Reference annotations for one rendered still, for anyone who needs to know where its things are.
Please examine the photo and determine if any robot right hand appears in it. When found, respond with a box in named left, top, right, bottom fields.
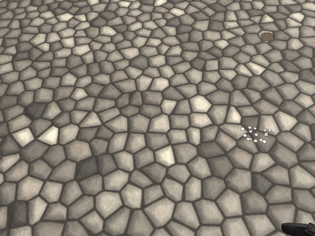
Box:
left=282, top=222, right=315, bottom=236

